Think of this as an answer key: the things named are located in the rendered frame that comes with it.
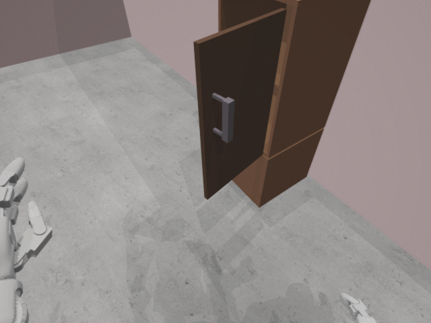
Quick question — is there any cupboard door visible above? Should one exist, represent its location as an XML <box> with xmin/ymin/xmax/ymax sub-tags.
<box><xmin>193</xmin><ymin>8</ymin><xmax>287</xmax><ymax>200</ymax></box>

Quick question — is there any left robot forearm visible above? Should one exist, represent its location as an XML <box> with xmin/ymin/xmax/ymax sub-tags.
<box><xmin>0</xmin><ymin>279</ymin><xmax>29</xmax><ymax>323</ymax></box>

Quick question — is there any robot left hand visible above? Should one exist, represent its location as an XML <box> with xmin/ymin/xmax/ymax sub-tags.
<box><xmin>0</xmin><ymin>157</ymin><xmax>52</xmax><ymax>280</ymax></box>

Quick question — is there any handle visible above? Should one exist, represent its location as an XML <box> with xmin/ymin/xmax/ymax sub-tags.
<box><xmin>212</xmin><ymin>93</ymin><xmax>235</xmax><ymax>143</ymax></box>

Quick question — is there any robot right hand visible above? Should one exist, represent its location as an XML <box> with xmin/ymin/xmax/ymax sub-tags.
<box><xmin>340</xmin><ymin>293</ymin><xmax>377</xmax><ymax>323</ymax></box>

